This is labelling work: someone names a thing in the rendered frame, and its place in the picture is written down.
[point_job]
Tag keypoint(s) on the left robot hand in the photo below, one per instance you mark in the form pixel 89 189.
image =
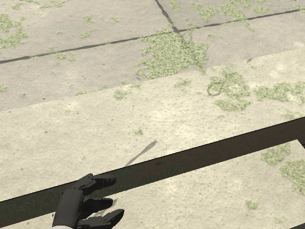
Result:
pixel 73 209

